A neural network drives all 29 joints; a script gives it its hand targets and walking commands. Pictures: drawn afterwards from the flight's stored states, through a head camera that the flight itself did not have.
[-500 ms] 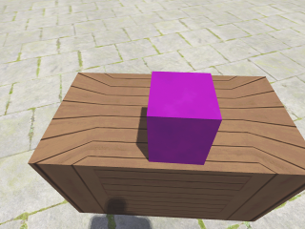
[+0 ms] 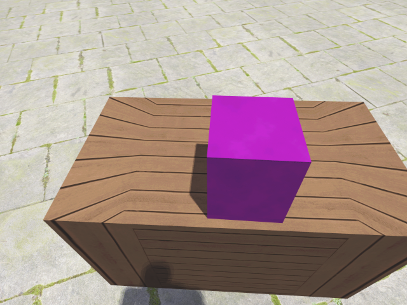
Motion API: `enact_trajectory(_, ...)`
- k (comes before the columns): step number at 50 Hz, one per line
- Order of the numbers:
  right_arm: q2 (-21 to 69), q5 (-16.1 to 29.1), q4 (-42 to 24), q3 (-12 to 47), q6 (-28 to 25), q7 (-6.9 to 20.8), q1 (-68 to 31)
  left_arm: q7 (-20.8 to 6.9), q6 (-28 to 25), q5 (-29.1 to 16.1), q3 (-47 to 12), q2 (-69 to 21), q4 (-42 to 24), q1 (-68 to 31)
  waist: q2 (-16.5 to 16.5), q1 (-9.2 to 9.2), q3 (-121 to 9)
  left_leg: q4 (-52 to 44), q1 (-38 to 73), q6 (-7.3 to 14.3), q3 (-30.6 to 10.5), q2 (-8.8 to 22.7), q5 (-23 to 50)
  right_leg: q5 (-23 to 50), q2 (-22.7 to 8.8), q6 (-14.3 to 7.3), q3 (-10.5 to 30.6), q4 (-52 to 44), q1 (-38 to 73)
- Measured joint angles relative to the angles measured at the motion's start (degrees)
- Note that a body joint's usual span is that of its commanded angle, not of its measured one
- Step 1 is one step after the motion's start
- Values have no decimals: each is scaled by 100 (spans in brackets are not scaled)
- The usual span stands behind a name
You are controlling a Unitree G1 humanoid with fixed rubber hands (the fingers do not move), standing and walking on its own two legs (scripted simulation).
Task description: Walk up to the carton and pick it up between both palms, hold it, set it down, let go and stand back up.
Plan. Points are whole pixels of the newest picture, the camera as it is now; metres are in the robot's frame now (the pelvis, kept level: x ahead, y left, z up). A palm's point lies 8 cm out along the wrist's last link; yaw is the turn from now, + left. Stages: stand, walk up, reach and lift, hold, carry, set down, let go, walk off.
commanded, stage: walk up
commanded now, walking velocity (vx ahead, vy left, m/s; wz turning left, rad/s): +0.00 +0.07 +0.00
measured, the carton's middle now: (248, 160) +0.48 -0.07 -0.01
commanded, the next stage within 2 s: none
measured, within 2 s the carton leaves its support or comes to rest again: neither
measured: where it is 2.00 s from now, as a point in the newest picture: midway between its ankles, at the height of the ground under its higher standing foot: outside the picture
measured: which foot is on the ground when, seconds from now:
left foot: down 0.00-1.00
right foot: down 0.00-0.78, up 0.80-1.00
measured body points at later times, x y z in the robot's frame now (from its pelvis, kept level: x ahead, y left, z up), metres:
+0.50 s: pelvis +0.01 +0.00 +0.00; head +0.03 -0.01 +0.45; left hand -0.01 +0.21 -0.16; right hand +0.00 -0.23 -0.16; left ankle -0.04 +0.05 -0.74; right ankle +0.00 -0.16 -0.74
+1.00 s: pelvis +0.01 +0.03 +0.00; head +0.02 +0.06 +0.45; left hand -0.02 +0.24 -0.17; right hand -0.02 -0.17 -0.14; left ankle -0.04 +0.05 -0.74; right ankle +0.00 -0.13 -0.69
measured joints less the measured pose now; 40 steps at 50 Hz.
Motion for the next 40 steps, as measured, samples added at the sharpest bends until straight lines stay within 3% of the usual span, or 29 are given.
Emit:
enact_trajectory(13,-276,-18,-268,-173,92,41,-232,107,81,79,156,63,-43,78,127,35,107,513,-260,-8,11,37,-264,-158,-26,5,-68,320,-160)
enact_trajectory(21,-117,-25,-206,-78,40,-1,-98,19,129,34,114,-33,-13,123,-19,-7,5,230,-133,5,38,-3,-165,-161,-70,22,-61,240,-134)
enact_trajectory(28,-108,-16,-222,-122,17,15,-157,26,-1,49,85,-114,-129,38,112,30,159,223,-95,-31,29,81,-168,-84,1,-14,-116,80,-23)
enact_trajectory(32,-250,-21,-301,-208,22,40,-235,81,-3,97,132,-36,-160,71,200,43,181,574,-228,-65,5,171,-332,-103,43,-16,-226,115,21)
enact_trajectory(36,-326,-51,-417,-255,83,89,-345,118,110,154,214,97,-128,191,117,103,97,962,-429,-233,57,240,-540,-141,45,26,-259,236,-48)
enact_trajectory(40,-216,-53,-487,-200,5,106,-348,58,208,95,257,245,-52,252,-212,86,74,789,-354,146,208,109,-442,-484,-69,-42,-138,539,-214)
